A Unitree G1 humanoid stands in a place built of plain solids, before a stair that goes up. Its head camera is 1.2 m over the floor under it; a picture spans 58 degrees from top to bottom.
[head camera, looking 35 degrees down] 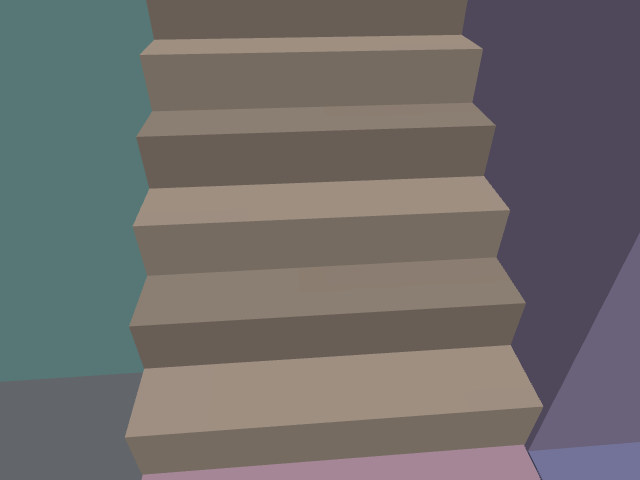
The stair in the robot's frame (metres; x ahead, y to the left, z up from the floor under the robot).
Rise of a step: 0.18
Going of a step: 0.20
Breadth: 1.18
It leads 5 degrees to the left of straight ahead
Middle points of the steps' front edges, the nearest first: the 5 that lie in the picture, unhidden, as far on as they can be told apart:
0.65 -0.10 0.18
0.85 -0.09 0.36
1.05 -0.07 0.54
1.25 -0.05 0.72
1.45 -0.04 0.90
